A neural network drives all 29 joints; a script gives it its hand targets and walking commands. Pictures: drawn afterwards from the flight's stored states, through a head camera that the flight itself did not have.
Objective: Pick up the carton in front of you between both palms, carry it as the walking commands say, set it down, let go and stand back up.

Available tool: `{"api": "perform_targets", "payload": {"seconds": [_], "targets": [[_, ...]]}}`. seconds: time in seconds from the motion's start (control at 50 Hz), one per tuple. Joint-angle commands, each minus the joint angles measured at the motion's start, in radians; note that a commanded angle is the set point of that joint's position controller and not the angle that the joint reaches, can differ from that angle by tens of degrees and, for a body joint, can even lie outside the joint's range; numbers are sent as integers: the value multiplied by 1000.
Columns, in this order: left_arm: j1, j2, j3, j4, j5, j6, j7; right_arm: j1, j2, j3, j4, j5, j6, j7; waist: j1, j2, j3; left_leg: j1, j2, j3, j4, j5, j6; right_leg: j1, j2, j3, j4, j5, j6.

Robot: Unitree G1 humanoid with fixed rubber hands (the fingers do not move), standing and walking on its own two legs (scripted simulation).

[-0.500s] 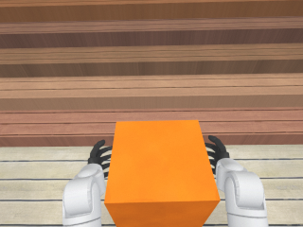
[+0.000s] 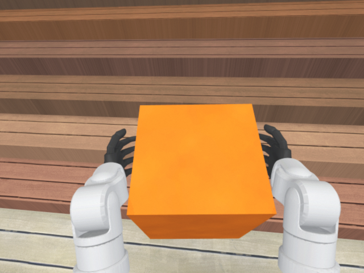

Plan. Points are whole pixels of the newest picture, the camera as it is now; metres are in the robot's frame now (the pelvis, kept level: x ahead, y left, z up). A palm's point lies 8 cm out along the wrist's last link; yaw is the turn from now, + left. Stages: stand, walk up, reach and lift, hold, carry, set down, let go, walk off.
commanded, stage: carry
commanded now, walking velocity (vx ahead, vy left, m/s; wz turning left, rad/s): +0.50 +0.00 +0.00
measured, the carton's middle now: (195, 179) +0.31 +0.00 +0.07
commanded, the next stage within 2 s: none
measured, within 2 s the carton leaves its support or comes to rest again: neither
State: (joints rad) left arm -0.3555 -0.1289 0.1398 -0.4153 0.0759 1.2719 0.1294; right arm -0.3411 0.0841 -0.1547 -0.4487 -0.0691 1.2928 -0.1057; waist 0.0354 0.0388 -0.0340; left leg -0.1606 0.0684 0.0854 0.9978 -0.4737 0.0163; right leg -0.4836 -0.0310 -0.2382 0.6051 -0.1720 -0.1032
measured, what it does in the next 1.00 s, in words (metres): climbs: left foot, then right foot 0.14 m higher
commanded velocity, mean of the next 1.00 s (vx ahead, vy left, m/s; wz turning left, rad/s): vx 0.50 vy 0.00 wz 0.00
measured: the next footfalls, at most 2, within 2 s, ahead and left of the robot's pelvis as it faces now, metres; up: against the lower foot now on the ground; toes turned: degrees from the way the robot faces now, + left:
left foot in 0.40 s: +0.41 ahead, +0.09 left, +0.00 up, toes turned +4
right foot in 0.82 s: +0.69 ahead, -0.11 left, +0.14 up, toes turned -5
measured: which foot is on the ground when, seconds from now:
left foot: up 0.00-0.38, down 0.40-0.84, up 0.86-1.00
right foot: down 0.00-0.38, up 0.40-0.80, down 0.82-1.00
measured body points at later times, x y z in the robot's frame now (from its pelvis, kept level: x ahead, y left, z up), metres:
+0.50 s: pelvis +0.30 +0.02 +0.01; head +0.38 +0.03 +0.45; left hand +0.73 +0.15 +0.14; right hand +0.70 -0.16 +0.15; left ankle +0.37 +0.08 -0.72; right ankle +0.16 -0.07 -0.59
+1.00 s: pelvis +0.64 -0.04 +0.12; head +0.73 -0.01 +0.56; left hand +1.01 +0.17 +0.22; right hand +1.05 -0.13 +0.23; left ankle +0.54 +0.08 -0.38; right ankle +0.65 -0.10 -0.58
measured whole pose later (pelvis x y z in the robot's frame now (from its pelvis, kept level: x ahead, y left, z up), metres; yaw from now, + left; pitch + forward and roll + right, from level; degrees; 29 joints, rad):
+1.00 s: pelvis +0.64 -0.04 +0.12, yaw +0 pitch +5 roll -2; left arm -0.76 -0.03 0.22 -0.03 0.03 1.25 0.17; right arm -0.75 0.06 -0.35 -0.11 -0.11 1.29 -0.09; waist 0.18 0.00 0.12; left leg -0.71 -0.08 -0.09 1.81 -0.31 0.09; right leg -0.48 0.06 -0.16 0.75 -0.36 -0.12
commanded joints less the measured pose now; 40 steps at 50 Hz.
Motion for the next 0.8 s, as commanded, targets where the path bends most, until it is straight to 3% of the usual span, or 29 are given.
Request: {"api": "perform_targets", "payload": {"seconds": [0.0, 0.02, 0.06, 0.16, 0.2, 0.26, 0.28, 0.32, 0.34, 0.36, 0.38, 0.4, 0.42, 0.44, 0.46, 0.48, 0.52, 0.56, 0.58, 0.64, 0.66, 0.7, 0.72, 0.74, 0.76, 0.78], "targets": [[-640, -670, -675, -50, -458, 54, -244, -674, 710, 669, -11, 406, 39, 208, 18, -148, -396, -517, -6, -100, 401, 76, 49, 673, -319, 561, -281, 124, -115], [-705, -699, -677, -41, -473, 59, -246, -711, 730, 659, 15, 406, 43, 205, 8, -82, -371, -501, 23, -102, 327, 131, 50, 594, -299, 472, -284, 180, -88], [-797, -732, -676, 5, -486, 64, -251, -768, 758, 649, 81, 397, 47, 198, -2, -117, -388, -458, 30, -83, 222, 186, 45, 537, -265, 369, -302, 181, -58], [-968, -770, -637, 182, -500, 57, -261, -941, 820, 634, 256, 394, 38, 184, 5, -153, -360, -562, 20, -23, 11, 247, 21, 563, -236, 268, -323, 251, -96], [-1038, -789, -611, 232, -500, 51, -259, -1023, 843, 623, 298, 410, 33, 181, 13, -158, -337, -577, 15, 2, -102, 303, 21, 582, -210, 227, -313, 295, -93], [-1120, -804, -566, 303, -489, 47, -250, -1126, 870, 595, 368, 434, 30, 178, 27, -162, -311, -497, -37, 62, -308, 378, 37, 576, -158, 152, -266, 425, -70], [-1145, -807, -552, 324, -484, 47, -246, -1151, 872, 581, 393, 438, 32, 178, 24, -191, -321, -460, -53, 83, -335, 379, 47, 587, -157, 134, -231, 460, -64], [-1190, -817, -525, 363, -476, 48, -238, -1199, 881, 546, 435, 444, 35, 180, 0, -202, -360, -327, -85, 91, -413, 414, 74, 581, -156, 100, -120, 598, -34], [-1217, -825, -512, 376, -475, 50, -234, -1210, 889, 527, 462, 441, 36, 182, -44, -165, -404, -177, -120, 133, -484, 455, 84, 547, -133, 55, 20, 663, -2], [-1242, -834, -504, 391, -475, 51, -230, -1212, 892, 504, 489, 440, 36, 186, -105, -95, -477, 42, -119, 147, -559, 541, 80, 463, -92, 17, 220, 598, 32], [-1264, -837, -492, 412, -469, 52, -227, -1204, 894, 477, 508, 438, 36, 191, -158, -6, -512, 280, 3, -30, -529, 692, 74, 242, -48, 65, 426, 349, 60], [-1266, -856, -482, 449, -466, 60, -224, -1214, 881, 454, 535, 435, 36, 192, -100, 217, -549, 482, 249, -383, -465, 1226, 153, -4, 68, 116, 625, -271, 87], [-1251, -866, -451, 466, -451, 61, -215, -1222, 878, 444, 540, 442, 34, 192, -125, 286, -664, 614, 353, -608, -524, 911, 333, -206, 113, 207, 908, -369, 86], [-1284, -869, -437, 435, -429, 60, -206, -1236, 937, 447, 515, 459, 32, 199, -129, 209, -644, 594, 297, -563, -552, 691, 321, -293, 49, 264, 957, -302, 54], [-1324, -893, -433, 400, -421, 59, -201, -1297, 975, 449, 458, 472, 27, 206, -130, 136, -579, 546, 247, -492, -553, 656, 282, -356, 32, 261, 957, -248, 41], [-1341, -913, -429, 368, -411, 55, -194, -1347, 1006, 456, 401, 487, 25, 210, -117, 78, -539, 503, 232, -430, -552, 705, 252, -382, 17, 251, 939, -227, 37], [-1312, -918, -419, 320, -382, 47, -178, -1383, 1034, 476, 308, 502, 22, 206, -112, 29, -545, 474, 222, -372, -556, 701, 233, -393, 4, 240, 916, -204, 39], [-1246, -904, -434, 277, -349, 37, -164, -1351, 1020, 501, 236, 493, 16, 197, -121, 38, -559, 530, 224, -352, -548, 794, 237, -483, 14, 202, 977, -231, 38], [-1208, -890, -444, 260, -331, 32, -158, -1328, 1002, 511, 209, 483, 13, 192, -143, 60, -575, 591, 237, -359, -546, 845, 259, -578, 22, 186, 1081, -271, 30], [-1154, -831, -491, 220, -300, 20, -151, -1264, 947, 567, 162, 474, 3, 189, -191, 79, -552, 748, 267, -401, -534, 762, 281, -896, -6, 197, 1346, -435, -1], [-1146, -811, -505, 222, -292, 17, -151, -1249, 930, 587, 162, 479, 0, 194, -198, 47, -516, 763, 264, -400, -547, 727, 270, -975, -17, 198, 1378, -459, -6], [-1132, -768, -526, 231, -276, 12, -152, -1243, 916, 619, 176, 498, -4, 210, -155, 41, -431, 624, 189, -315, -620, 642, 221, -921, -35, 144, 1240, -444, 0], [-1130, -752, -531, 248, -277, 14, -152, -1243, 912, 620, 197, 506, -2, 220, -115, 4, -389, 408, 142, -213, -716, 731, 206, -676, -44, 109, 942, -427, 0], [-1126, -743, -534, 271, -281, 16, -153, -1239, 910, 623, 228, 514, 1, 229, -92, 26, -341, 220, 97, -119, -805, 894, 195, -441, -10, 54, 698, -368, -9], [-1116, -760, -540, 303, -286, 21, -154, -1228, 911, 608, 267, 509, 8, 236, -61, 100, -404, 104, 69, -10, -737, 1426, 188, -163, 76, -35, 584, -237, -23], [-1091, -790, -556, 319, -297, 25, -160, -1210, 907, 606, 287, 503, 11, 241, 5, 232, -521, 137, 105, 13, -593, 1805, 181, -5, 122, -62, 556, -133, -49]]}}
